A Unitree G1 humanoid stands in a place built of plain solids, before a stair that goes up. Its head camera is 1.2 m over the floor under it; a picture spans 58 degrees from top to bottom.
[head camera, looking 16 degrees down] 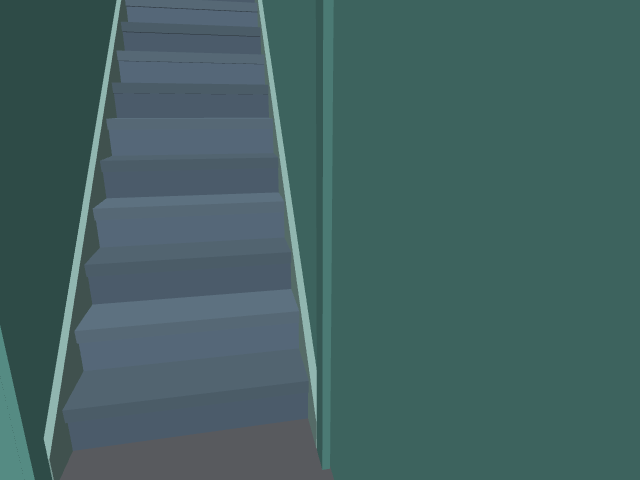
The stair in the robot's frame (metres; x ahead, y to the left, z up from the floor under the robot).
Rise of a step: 0.20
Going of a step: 0.22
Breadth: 0.89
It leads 12 degrees to the left of straight ahead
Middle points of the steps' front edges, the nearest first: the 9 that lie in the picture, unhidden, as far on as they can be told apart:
1.40 0.48 0.19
1.62 0.53 0.39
1.84 0.57 0.59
2.05 0.62 0.79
2.27 0.66 0.98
2.49 0.71 1.18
2.71 0.75 1.38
2.92 0.80 1.58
3.14 0.84 1.78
